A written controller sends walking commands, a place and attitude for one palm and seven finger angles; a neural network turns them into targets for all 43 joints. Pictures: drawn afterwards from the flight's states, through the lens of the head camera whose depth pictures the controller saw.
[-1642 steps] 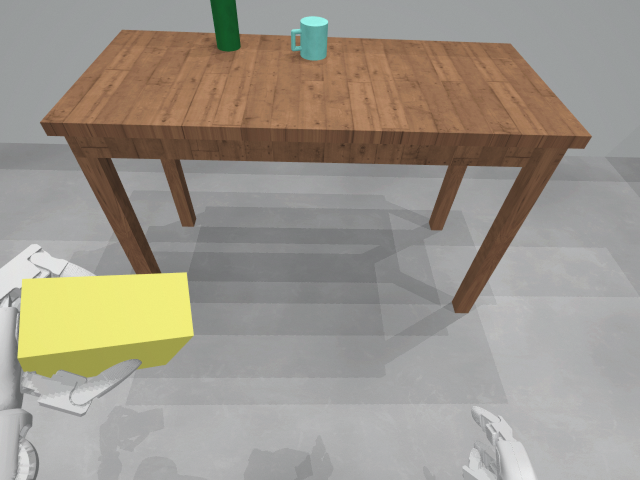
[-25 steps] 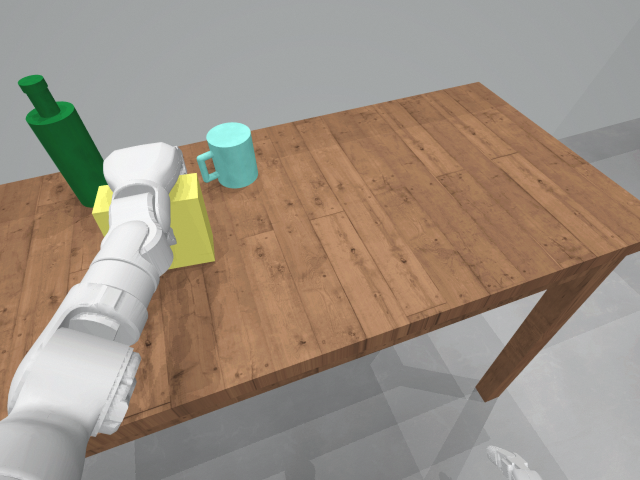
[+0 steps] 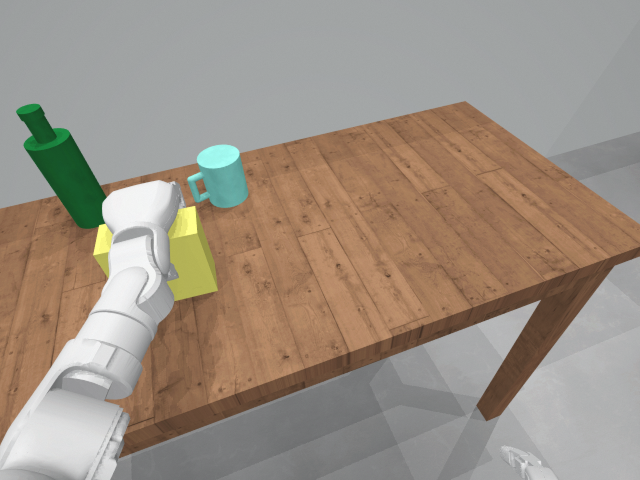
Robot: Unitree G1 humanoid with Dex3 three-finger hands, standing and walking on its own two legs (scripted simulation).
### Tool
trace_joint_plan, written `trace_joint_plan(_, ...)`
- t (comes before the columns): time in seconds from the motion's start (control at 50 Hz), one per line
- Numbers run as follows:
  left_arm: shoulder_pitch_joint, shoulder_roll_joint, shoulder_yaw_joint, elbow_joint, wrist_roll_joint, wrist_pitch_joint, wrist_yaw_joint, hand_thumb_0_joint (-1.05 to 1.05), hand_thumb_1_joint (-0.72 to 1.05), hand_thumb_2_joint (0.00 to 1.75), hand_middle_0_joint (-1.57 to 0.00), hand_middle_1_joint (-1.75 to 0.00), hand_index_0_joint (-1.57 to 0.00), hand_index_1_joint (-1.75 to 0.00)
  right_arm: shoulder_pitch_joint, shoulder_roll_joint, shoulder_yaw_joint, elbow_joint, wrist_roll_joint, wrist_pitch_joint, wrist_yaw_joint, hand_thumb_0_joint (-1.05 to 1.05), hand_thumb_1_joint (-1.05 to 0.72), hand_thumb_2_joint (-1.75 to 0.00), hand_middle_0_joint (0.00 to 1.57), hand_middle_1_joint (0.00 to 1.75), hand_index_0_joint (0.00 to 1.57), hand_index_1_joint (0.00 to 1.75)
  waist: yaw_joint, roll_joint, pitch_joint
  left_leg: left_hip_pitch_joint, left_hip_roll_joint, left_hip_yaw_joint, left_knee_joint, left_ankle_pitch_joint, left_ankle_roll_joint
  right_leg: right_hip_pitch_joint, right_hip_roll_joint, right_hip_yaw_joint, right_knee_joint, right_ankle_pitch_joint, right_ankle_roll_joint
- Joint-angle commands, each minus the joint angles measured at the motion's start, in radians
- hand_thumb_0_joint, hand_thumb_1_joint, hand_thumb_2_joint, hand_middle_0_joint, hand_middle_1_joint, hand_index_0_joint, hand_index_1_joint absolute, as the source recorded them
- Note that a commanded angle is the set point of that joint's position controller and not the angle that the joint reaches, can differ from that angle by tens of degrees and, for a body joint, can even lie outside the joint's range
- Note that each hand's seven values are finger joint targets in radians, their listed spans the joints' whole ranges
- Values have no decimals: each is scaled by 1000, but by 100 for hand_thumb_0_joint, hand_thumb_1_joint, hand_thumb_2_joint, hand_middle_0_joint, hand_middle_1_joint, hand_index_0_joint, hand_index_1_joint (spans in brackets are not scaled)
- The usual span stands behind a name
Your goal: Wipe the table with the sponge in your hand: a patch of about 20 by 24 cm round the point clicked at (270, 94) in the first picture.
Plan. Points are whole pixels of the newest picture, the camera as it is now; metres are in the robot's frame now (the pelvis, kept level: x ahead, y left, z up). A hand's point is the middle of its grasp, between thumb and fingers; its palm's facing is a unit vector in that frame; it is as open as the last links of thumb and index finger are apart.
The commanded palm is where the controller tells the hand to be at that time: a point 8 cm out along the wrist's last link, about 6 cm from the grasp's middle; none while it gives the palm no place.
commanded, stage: wipe back along the middle lane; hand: left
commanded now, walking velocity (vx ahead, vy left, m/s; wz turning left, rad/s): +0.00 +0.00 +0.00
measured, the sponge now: (166, 269) +0.39 +0.25 +0.05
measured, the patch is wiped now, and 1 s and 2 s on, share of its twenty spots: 0.55 0.75 0.75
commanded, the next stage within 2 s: slide across to the third lane in 1.24 s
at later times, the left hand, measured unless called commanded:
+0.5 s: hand (160, 257) +0.36 +0.23 +0.11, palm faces +0.02 -0.04 -1.00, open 10.2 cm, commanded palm +0.32 +0.21 +0.15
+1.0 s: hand (174, 285) +0.32 +0.20 +0.11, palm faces +0.10 -0.06 -0.99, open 10.2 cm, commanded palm +0.27 +0.19 +0.15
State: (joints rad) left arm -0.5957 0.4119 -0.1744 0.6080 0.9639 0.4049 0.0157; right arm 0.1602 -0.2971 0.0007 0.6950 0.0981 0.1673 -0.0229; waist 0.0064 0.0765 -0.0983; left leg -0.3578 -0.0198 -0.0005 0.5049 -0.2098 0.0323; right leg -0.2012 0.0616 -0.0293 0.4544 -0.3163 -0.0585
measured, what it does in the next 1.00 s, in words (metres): stands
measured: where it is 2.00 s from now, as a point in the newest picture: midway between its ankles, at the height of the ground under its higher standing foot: outside the picture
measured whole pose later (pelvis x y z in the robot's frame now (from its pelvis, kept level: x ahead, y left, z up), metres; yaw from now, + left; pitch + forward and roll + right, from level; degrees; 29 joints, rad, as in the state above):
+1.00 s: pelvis -0.02 +0.00 +0.00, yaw +0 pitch -1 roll +0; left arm -0.32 0.32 -0.33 0.19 0.98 0.60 0.03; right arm 0.00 -0.25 0.05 0.63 0.11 0.19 0.02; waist 0.08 0.10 -0.10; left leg -0.31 -0.03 0.00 0.52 -0.21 0.03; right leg -0.17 0.05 -0.03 0.52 -0.34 -0.06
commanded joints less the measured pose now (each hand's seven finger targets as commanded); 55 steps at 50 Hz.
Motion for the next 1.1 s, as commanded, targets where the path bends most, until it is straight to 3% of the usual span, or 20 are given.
trace_joint_plan(0.0,-332,173,22,-146,27,23,-6,0,10,130,-120,-160,-120,-160,-157,-100,-27,-156,0,-36,-5,0,-90,-90,20,30,20,30,6,-76,-229,206,-20,-5,-9,257,39,-15,-28,35,-56,436,1)
trace_joint_plan(0.2,-262,137,6,-145,30,31,-15,0,10,130,-120,-160,-120,-160,-197,-89,-12,-168,2,-25,-15,0,-90,-90,20,30,20,30,13,-107,-199,189,-19,-3,-15,206,31,-27,-32,40,-58,387,1)
trace_joint_plan(0.24,-253,133,10,-165,27,31,-16,0,10,130,-120,-160,-120,-160,-212,-86,-7,-178,4,-23,-15,0,-90,-90,20,30,20,30,14,-92,-191,184,-14,-11,-23,202,28,-32,-31,37,-56,369,-4)
trace_joint_plan(0.26,-254,95,-29,-167,25,35,-17,0,10,130,-120,-160,-120,-160,-211,-84,-8,-180,4,-22,-14,0,-90,-90,20,30,20,30,10,-76,-179,193,-16,-6,-20,193,29,-45,-30,34,-59,351,-2)
trace_joint_plan(0.3,-251,111,-15,-168,27,41,-14,0,10,130,-120,-160,-120,-160,-215,-84,-6,-178,5,-21,-13,0,-90,-90,20,30,20,30,15,-68,-166,186,-15,-11,-27,163,27,-57,-29,35,-67,298,-4)
trace_joint_plan(0.42,-164,83,-18,-233,16,51,-8,0,10,130,-120,-160,-120,-160,-229,-83,-10,-191,4,-26,-4,0,-90,-90,20,30,20,30,31,-91,-201,201,-12,-16,-20,186,26,-35,-26,31,-53,319,-6)
trace_joint_plan(0.44,-160,43,-43,-270,3,47,-11,0,10,130,-120,-160,-120,-160,-240,-75,-7,-207,7,-30,-1,0,-90,-90,20,30,20,30,29,-102,-216,202,-10,-22,-23,197,28,-27,-26,25,-45,329,-5)
trace_joint_plan(0.6,17,-14,-78,-402,-16,103,6,0,10,130,-120,-160,-120,-160,-284,-75,-10,-214,8,-31,28,0,-90,-90,20,30,20,30,50,-122,-171,205,-4,-23,-23,206,24,-33,-20,17,-33,334,-5)
trace_joint_plan(0.66,-8,-37,-105,-441,-23,135,10,0,10,130,-120,-160,-120,-160,-307,-71,-6,-217,11,-31,31,0,-90,-90,20,30,20,30,47,-126,-143,204,-1,-28,-35,176,23,-50,-16,10,-31,282,-6)
trace_joint_plan(0.7,-20,-40,-113,-435,-21,157,11,0,10,130,-120,-160,-120,-160,-322,-68,-4,-211,13,-32,28,0,-90,-90,20,30,20,30,48,-124,-126,205,0,-25,-39,146,21,-66,-17,13,-39,239,-5)
trace_joint_plan(0.74,0,20,-64,-435,-8,175,15,0,10,130,-120,-160,-120,-160,-335,-74,-3,-205,10,-30,26,0,-90,-90,20,30,20,30,62,-118,-127,203,2,-27,-42,140,18,-59,-16,23,-35,233,-11)
trace_joint_plan(0.76,-13,-42,-120,-460,-14,181,11,0,10,130,-120,-160,-120,-160,-341,-63,3,-218,13,-31,27,0,-90,-90,20,30,20,30,54,-115,-135,206,-1,-24,-41,141,18,-57,-17,11,-29,226,-8)
trace_joint_plan(0.82,21,-50,-129,-472,-9,189,3,0,10,130,-120,-160,-120,-160,-349,-60,4,-219,12,-30,33,0,-90,-90,20,30,20,30,59,-118,-161,217,-5,-21,-28,163,19,-42,-17,19,-22,257,-10)
trace_joint_plan(0.84,54,-11,-92,-474,-6,191,2,0,10,130,-120,-160,-120,-160,-356,-64,3,-218,10,-29,34,0,-90,-90,20,30,20,30,66,-127,-161,214,1,-26,-27,169,17,-35,-18,26,-18,272,-13)
trace_joint_plan(0.88,65,-65,-142,-504,-9,192,-6,0,10,130,-120,-160,-120,-160,-365,-52,9,-229,12,-28,39,0,-90,-90,20,30,20,30,61,-121,-159,219,-1,-22,-22,177,17,-36,-19,17,-14,280,-10)
trace_joint_plan(0.92,68,-66,-147,-528,-8,194,-10,0,10,130,-120,-160,-120,-160,-373,-51,10,-232,11,-25,41,0,-90,-90,20,30,20,30,61,-114,-156,216,-3,-18,-21,175,17,-33,-21,21,-14,287,-8)
trace_joint_plan(0.94,90,-18,-102,-532,-7,195,-10,0,10,130,-120,-160,-120,-160,-377,-56,10,-232,8,-24,40,0,-90,-90,20,30,20,30,68,-128,-148,208,0,-23,-23,170,17,-27,-20,32,-16,291,-11)
trace_joint_plan(1.0,105,-56,-141,-556,-5,205,-14,0,10,130,-120,-160,-120,-160,-393,-47,19,-234,11,-23,40,0,-90,-90,20,30,20,30,65,-105,-121,208,-3,-11,-21,175,14,-34,-23,28,-15,301,-9)
trace_joint_plan(1.04,151,-28,-115,-592,-5,205,-18,0,10,130,-120,-160,-120,-160,-405,-49,16,-241,7,-23,44,0,-90,-90,20,30,20,30,76,-118,-124,209,-2,-17,-20,185,14,-21,-21,41,-15,317,-13)
trace_joint_plan(1.08,194,-44,-127,-617,-16,207,-19,0,10,130,-120,-160,-120,-160,-409,-42,20,-248,9,-24,46,0,-90,-90,20,30,20,30,78,-128,-135,211,-6,-10,-13,202,17,1,-25,39,-11,353,-7)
